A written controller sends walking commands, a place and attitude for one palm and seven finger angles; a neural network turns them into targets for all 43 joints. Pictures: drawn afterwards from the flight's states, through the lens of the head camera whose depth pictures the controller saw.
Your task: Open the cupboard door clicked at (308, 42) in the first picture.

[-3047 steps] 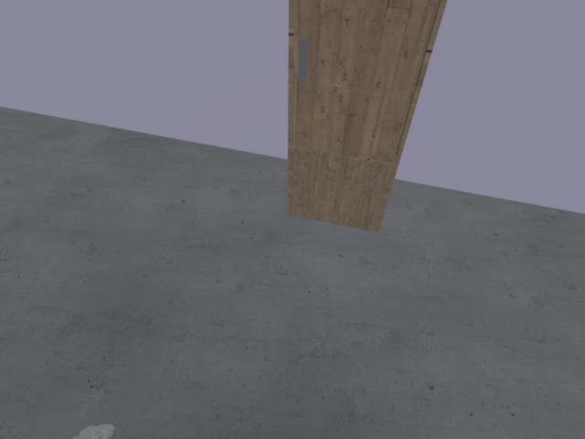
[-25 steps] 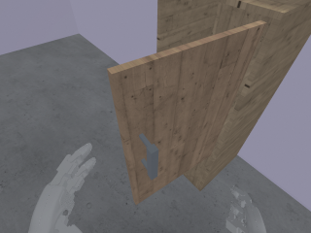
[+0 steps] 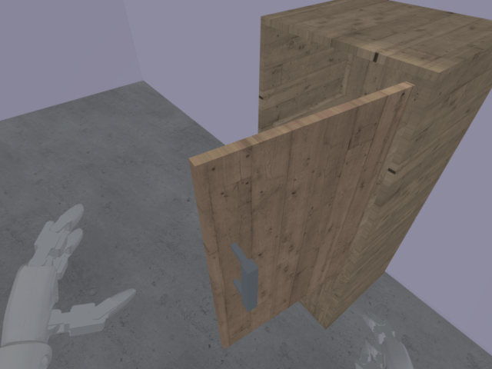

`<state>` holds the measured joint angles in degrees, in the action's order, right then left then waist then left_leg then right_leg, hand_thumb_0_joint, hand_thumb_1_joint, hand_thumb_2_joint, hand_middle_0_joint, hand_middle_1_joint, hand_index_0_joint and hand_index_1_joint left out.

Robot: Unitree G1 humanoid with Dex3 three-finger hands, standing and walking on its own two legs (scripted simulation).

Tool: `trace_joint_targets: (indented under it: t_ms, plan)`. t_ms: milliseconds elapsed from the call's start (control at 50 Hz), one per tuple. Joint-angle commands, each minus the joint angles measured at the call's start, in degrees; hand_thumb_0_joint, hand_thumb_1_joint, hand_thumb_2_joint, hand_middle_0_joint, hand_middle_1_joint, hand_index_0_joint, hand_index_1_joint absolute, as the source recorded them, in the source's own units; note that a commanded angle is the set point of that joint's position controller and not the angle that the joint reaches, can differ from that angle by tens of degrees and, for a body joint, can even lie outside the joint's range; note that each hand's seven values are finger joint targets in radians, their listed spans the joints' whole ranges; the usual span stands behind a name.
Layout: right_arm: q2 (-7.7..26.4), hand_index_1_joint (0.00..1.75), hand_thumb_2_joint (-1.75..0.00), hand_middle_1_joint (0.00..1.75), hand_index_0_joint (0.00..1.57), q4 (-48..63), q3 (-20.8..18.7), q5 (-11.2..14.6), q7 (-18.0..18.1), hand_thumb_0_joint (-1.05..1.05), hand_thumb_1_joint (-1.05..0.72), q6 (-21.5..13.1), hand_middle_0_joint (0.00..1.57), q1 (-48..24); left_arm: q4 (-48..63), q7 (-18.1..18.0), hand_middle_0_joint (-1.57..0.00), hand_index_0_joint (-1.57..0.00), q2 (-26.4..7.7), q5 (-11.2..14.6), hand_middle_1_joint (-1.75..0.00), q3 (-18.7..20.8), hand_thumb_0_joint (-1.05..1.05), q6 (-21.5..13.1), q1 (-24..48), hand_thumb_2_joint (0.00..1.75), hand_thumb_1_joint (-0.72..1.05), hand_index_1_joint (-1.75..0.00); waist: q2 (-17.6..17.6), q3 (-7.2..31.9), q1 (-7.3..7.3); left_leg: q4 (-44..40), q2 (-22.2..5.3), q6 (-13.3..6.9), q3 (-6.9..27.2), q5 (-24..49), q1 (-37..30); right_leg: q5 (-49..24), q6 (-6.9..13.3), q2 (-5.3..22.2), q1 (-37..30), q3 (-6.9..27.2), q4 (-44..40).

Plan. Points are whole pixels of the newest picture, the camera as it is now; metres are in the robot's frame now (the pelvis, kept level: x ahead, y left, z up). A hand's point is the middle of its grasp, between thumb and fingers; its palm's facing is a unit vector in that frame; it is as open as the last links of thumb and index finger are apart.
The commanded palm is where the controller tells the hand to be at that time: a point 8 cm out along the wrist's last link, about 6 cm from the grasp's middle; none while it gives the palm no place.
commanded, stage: draw the hand back to the body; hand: left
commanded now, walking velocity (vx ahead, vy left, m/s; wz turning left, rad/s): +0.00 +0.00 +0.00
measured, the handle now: (243, 277) +0.27 +0.04 +0.02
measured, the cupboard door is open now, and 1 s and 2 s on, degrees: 83 83 83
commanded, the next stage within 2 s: step back with the hand held close in 0.66 s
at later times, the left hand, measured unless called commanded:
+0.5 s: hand (69, 255) +0.19 +0.24 +0.18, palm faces +0.44 -0.82 -0.38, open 7.7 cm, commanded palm +0.14 +0.28 +0.19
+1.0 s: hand (69, 257) +0.19 +0.24 +0.17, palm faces +0.39 -0.80 -0.45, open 7.4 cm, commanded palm +0.13 +0.28 +0.20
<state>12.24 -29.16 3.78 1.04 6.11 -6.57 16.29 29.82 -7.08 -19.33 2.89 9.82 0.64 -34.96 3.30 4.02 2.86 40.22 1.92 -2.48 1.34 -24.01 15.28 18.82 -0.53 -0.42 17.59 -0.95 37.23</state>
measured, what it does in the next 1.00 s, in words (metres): stands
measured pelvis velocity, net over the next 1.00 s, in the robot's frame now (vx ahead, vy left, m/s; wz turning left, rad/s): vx -0.02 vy -0.02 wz -0.03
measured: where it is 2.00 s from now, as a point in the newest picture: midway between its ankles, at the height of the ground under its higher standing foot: outside the picture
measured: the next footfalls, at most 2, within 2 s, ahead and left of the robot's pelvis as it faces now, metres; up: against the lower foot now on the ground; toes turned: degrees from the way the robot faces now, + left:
none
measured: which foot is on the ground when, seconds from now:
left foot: down 0.00-1.00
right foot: down 0.00-1.00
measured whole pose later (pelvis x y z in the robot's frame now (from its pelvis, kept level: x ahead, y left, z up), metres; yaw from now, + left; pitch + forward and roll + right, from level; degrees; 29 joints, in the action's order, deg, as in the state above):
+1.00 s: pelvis -0.02 -0.02 +0.02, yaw -2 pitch -2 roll -1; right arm 13.8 -34.2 0.3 0.0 4.0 -2.9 9.8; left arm 22.6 -6.7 -20.9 2.5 21.6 -8.0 -28.8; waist 2.7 -0.7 0.6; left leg 26.0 0.5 -1.3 0.0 -15.4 8.9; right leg 9.6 0.6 -1.8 11.8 0.6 23.1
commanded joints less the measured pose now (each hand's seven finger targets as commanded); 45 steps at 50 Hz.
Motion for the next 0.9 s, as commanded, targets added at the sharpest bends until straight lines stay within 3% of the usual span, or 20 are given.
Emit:
trace_joint_targets:
  t_ms: [0, 100, 160, 240, 320, 440, 560, 620, 660, 720, 740, 760, 780, 800, 820, 840, 880]
  plan:
    - [6.18, 0.3, -0.9, 0.3, 0.2, 8.2, -3.01, 0.07, 0.02, 0.0, -0.9, -4.29, 0.2, -8.42, 10.61, -0.76, -0.18, -0.18, -7.71, 0.01, -0.3, 7.91, 0.0, -4.4, 5.44, 0.7, 0.44, -0.3, -0.74, -1.14, 0.46, -12.22, -3.26, 2.15, 1.97, 17.17, 2.07, -9.8, 2.22, 0.24, -6.34, -0.72, -7.34]
    - [6.24, 0.3, -0.9, 0.3, 0.2, 6.27, -3.19, -0.2, -0.53, 0.0, -0.9, -4.88, 0.2, -9.35, 11.13, -0.82, -0.19, -0.19, -9.83, 0.25, -0.3, 11.85, 0.0, -5.57, 8.4, 0.78, 0.62, -0.3, 1.44, 0.17, 0.97, -14.51, -3.23, 2.57, 1.58, 21.29, -0.87, -12.91, 2.37, 0.35, -9.98, -0.5, -9.09]
    - [6.36, 0.3, -0.9, 0.3, 0.2, 5.34, -3.31, -0.19, -0.71, 0.0, -0.9, -4.63, 0.2, -10.1, 9.11, -0.84, -0.19, -0.19, -10.32, 0.58, -0.3, 13.49, 0.0, -5.6, 10.71, 0.82, 0.73, -0.3, 1.34, -1.95, 0.78, -15.73, -3.1, 2.43, 1.05, 19.99, -1.17, -12.8, 2.33, 0.28, -10.44, -0.34, -10.65]
    - [6.49, 0.3, -0.9, 0.3, 0.2, 4.2, -3.71, -0.23, -0.61, 0.0, -0.9, -4.48, 0.2, -10.93, 7.5, -1.08, -0.2, -0.2, -12.86, 0.97, -0.3, 17.13, 0.0, -6.13, 13.95, 0.88, 0.87, -0.3, -0.14, -1.75, 1.11, -16.55, -2.8, 1.76, 0.27, 19.07, -2.49, -13.34, 2.31, 0.33, -11.69, 0.03, -12.49]
    - [6.62, 0.3, -0.9, 0.3, 0.2, 3.76, -4.01, -0.14, -1.29, 0.0, -0.9, -4.0, 0.2, -11.23, 5.75, -0.19, -0.2, -0.2, -9.03, 1.23, -0.3, 13.82, 0.0, -6.19, 12.73, 0.9, 0.9, -0.3, 0.49, -1.76, 0.72, -17.04, -2.76, 1.39, -0.21, 19.84, -4.24, -13.75, 1.94, 0.39, -11.79, 0.28, -13.44]
    - [6.83, 0.3, -0.9, 0.3, 0.2, 3.34, -4.36, -0.44, -1.34, 0.0, -0.9, -4.26, 0.2, -11.84, 8.05, -0.57, -0.2, -0.2, -12.27, 0.68, -0.3, 16.25, 0.0, -6.89, 13.09, 0.9, 0.9, -0.3, 0.18, 0.02, 1.32, -17.67, -2.74, 1.28, -0.44, 21.43, -5.25, -15.87, 2.07, 0.42, -13.94, 0.5, -13.93]
    - [6.21, 0.3, -0.9, 0.3, 0.2, 2.91, -4.29, -0.37, -1.16, 0.0, -0.9, -4.41, 0.2, -12.23, 7.26, -0.61, -0.2, -0.2, -11.55, 0.75, -0.3, 16.01, 0.0, -7.0, 13.88, 0.9, 0.9, -0.3, 1.58, -1.65, 1.02, -17.94, -2.39, 1.12, -0.98, 19.96, -6.0, -14.8, 1.97, 0.51, -13.21, 1.06, -15.32]
    - [6.17, 0.3, -0.9, 0.3, 0.2, 2.67, -4.34, -0.34, -1.31, 0.0, -0.9, -4.5, 0.2, -12.21, 6.17, -0.47, -0.2, -0.2, -10.72, 0.81, -0.3, 15.42, 0.0, -7.09, 13.35, 0.9, 0.9, -0.3, -0.21, -2.33, 1.02, -18.18, -2.42, 0.98, -0.98, 19.66, -6.16, -14.26, 1.79, 0.35, -12.95, 0.89, -15.64]
    - [6.3, 0.3, -0.9, 0.3, 0.2, 2.55, -4.38, -0.39, -1.37, 0.0, -0.9, -4.59, 0.2, -12.38, 6.31, -0.41, -0.2, -0.2, -10.63, 0.77, -0.3, 15.18, 0.0, -7.22, 13.82, 0.9, 0.9, -0.3, 1.17, -2.36, 1.0, -18.4, -2.45, 1.06, -0.96, 19.33, -6.29, -13.76, 1.8, 0.48, -13.04, 1.06, -15.87]
    - [6.11, 0.3, -0.9, 0.3, 0.2, 2.43, -4.48, -0.36, -1.35, 0.0, -0.9, -4.61, 0.2, -12.67, 5.19, -0.38, -0.2, -0.2, -10.63, 0.88, -0.3, 15.31, 0.0, -7.31, 13.23, 0.9, 0.9, -0.3, -1.36, -2.85, 1.09, -18.36, -2.36, 0.75, -1.19, 18.13, -6.32, -12.57, 1.57, 0.39, -12.62, 1.18, -16.57]
    - [6.29, 0.3, -0.9, 0.3, 0.2, 2.24, -4.56, -0.42, -1.25, 0.0, -0.9, -4.7, 0.2, -12.84, 4.72, -0.39, -0.2, -0.2, -11.13, 0.82, -0.3, 15.76, 0.0, -7.36, 13.38, 0.9, 0.9, -0.3, -1.09, -3.15, 1.21, -18.5, -2.41, 0.77, -1.16, 17.88, -6.35, -12.27, 1.7, 0.51, -12.61, 1.16, -16.83]
    - [6.44, 0.3, -0.9, 0.3, 0.2, 2.17, -4.47, -0.39, -1.28, 0.0, -0.9, -4.75, 0.2, -12.82, 7.25, -0.61, -0.2, -0.2, -12.41, 0.71, -0.3, 16.3, 0.0, -7.78, 18.16, 0.9, 0.9, -0.3, 0.31, -1.76, 0.8, -18.65, -2.27, 0.76, -1.06, 18.14, -6.81, -12.69, 1.77, 0.6, -13.13, 1.49, -16.68]
    - [7.76, 0.3, -0.9, 0.3, 0.2, 3.65, -4.66, -0.08, -1.35, 0.0, -0.9, -3.62, 0.2, -11.29, 8.06, -1.11, -0.2, -0.2, -19.06, 0.38, -0.3, 23.78, 0.0, -10.65, 23.81, 0.9, 0.9, -0.3, -2.26, -6.71, -1.9, -17.11, -2.91, -0.16, 0.49, 13.25, -2.97, -14.04, 1.78, 3.17, -7.66, 8.99, -20.54]
    - [7.02, 0.3, -0.9, 0.3, 0.2, 2.34, -4.92, -0.39, -1.32, 0.0, -0.9, -2.59, 0.2, -11.26, 1.65, -0.49, -0.2, -0.2, -13.91, 0.37, -0.3, 20.35, 0.0, -10.87, 16.48, 0.9, 0.9, -0.3, -5.13, -5.31, -2.28, -15.32, -2.48, -0.3, 0.66, 12.83, -4.75, -13.56, 2.08, 4.65, -6.76, 9.88, -21.67]
    - [7.34, 0.3, -0.9, 0.3, 0.2, 2.72, -5.18, -0.59, -1.63, 0.0, -0.9, -1.68, 0.2, -11.4, 0.42, -0.05, -0.2, -0.2, -11.57, 0.05, -0.3, 18.05, 0.0, -10.97, 12.86, 0.9, 0.9, -0.3, -6.22, -4.47, -2.39, -14.63, -2.34, -0.23, 0.45, 13.61, -5.6, -13.56, 2.09, 5.0, -6.04, 10.06, -22.15]
    - [7.59, 0.3, -0.9, 0.3, 0.2, 2.85, -5.38, -0.83, -1.71, 0.0, -0.9, -1.12, 0.2, -11.87, 1.78, 0.08, -0.2, -0.2, -11.57, -0.12, -0.3, 17.94, 0.0, -11.69, 12.37, 0.9, 0.9, -0.3, -3.81, -3.53, -2.26, -15.14, -2.52, -0.1, 0.32, 15.51, -5.57, -16.73, 2.23, 5.24, -6.96, 9.11, -21.29]
    - [7.72, 0.3, -0.9, 0.3, 0.2, 3.26, -5.67, -0.86, -1.81, 0.0, -0.9, -0.04, 0.2, -11.94, 2.38, -0.13, -0.2, -0.2, -11.06, -0.33, -0.3, 17.14, 0.0, -12.07, 9.54, 0.9, 0.9, -0.3, -2.73, -1.03, -2.4, -16.52, -3.3, 0.22, 0.28, 17.47, -5.19, -18.78, 1.79, 4.85, -8.32, 7.87, -19.33]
